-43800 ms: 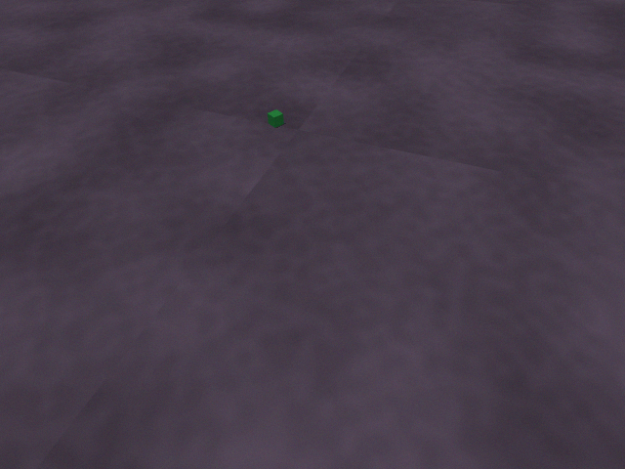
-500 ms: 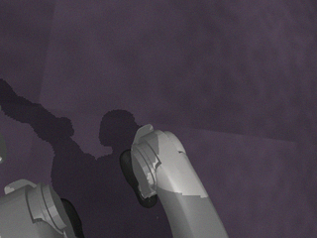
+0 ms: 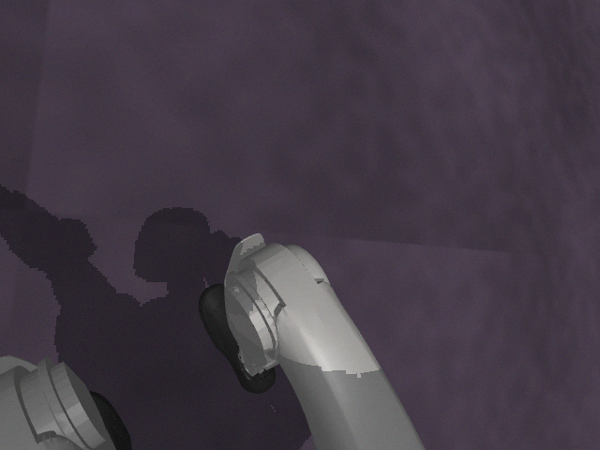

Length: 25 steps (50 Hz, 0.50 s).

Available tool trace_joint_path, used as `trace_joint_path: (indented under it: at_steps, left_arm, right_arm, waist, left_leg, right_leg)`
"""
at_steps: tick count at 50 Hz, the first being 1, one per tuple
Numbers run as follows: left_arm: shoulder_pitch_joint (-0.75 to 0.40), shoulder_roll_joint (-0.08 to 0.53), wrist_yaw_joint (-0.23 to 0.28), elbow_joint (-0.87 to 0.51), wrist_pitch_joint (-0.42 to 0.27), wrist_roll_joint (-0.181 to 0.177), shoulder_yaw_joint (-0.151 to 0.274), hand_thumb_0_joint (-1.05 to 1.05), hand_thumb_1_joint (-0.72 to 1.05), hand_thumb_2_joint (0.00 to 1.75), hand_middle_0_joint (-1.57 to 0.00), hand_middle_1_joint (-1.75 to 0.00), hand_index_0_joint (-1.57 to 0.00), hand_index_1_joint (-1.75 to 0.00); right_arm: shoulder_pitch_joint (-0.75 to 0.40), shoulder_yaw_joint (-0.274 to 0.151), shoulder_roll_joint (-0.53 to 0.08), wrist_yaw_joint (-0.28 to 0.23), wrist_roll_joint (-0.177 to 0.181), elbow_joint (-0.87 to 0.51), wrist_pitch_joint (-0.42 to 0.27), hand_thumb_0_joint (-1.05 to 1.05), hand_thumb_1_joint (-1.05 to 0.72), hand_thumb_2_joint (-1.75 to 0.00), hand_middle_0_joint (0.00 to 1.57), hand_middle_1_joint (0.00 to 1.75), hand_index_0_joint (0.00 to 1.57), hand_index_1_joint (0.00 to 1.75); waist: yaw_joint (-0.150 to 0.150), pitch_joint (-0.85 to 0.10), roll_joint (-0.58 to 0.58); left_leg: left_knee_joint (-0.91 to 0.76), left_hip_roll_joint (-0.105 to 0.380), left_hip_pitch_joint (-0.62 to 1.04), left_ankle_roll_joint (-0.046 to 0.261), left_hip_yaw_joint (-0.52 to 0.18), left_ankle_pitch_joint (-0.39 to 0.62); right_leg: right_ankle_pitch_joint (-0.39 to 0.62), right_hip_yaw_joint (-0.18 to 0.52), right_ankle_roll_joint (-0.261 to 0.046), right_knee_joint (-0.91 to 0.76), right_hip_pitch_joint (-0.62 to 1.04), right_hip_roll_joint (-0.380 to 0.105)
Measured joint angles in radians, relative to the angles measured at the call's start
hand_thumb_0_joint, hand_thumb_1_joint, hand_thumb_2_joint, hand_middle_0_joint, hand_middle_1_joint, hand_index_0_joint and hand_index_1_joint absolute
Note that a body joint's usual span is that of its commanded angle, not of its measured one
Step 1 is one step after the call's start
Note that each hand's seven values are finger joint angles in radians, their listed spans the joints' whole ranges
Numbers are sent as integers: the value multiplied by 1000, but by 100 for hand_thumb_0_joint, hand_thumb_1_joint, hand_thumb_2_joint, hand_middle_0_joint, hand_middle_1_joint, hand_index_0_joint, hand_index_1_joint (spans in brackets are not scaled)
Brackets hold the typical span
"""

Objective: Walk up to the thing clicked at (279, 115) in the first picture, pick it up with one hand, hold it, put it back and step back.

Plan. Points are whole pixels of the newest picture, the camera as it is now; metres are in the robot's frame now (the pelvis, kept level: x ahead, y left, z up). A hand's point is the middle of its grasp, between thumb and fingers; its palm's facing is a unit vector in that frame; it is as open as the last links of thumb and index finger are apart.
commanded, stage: rest palm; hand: left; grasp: from above
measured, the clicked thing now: out of the picture +0.54 +0.26 -0.30
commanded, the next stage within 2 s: close in 0.74 s
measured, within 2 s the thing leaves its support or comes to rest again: neither
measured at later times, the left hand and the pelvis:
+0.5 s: hand out of the picture +0.53 +0.25 -0.24, palm faces -0.28 -0.31 -0.91, open 14.4 cm; pelvis +0.00 +0.00 +0.00, yaw -1 degrees
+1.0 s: hand out of the picture +0.53 +0.26 -0.27, palm faces -0.28 -0.31 -0.91, open 13.4 cm; pelvis +0.00 +0.00 +0.01, yaw -2 degrees
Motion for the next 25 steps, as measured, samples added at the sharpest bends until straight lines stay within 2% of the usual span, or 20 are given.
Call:
trace_joint_path:
  at_steps: [13,18,25]
  left_arm:
    - [9,53,-1,-41,-10,-17,18,0,-58,104,-13,-92,-8,-96]
    - [-6,74,-8,-33,-4,-14,5,0,-58,106,-13,-93,-8,-97]
    - [-21,91,-47,-42,4,-20,-25,0,-59,107,-13,-93,-8,-97]
  right_arm:
    - [-5,29,-2,-11,5,-8,4,0,-89,-90,20,30,20,30]
    - [-8,35,-7,-20,9,-8,9,0,-89,-90,20,30,20,30]
    - [-11,44,-10,-36,8,-18,8,-1,-89,-90,20,30,20,29]
  waist:
    - [1,42,-31]
    - [-1,33,-25]
    - [-7,28,-25]
  left_leg:
    - [0,5,-9,0,-11,20]
    - [0,6,-8,2,-16,16]
    - [1,6,-5,7,-16,10]
  right_leg:
    - [27,-10,2,-12,-4,8]
    - [23,-14,4,-17,0,8]
    - [17,-14,8,-19,7,9]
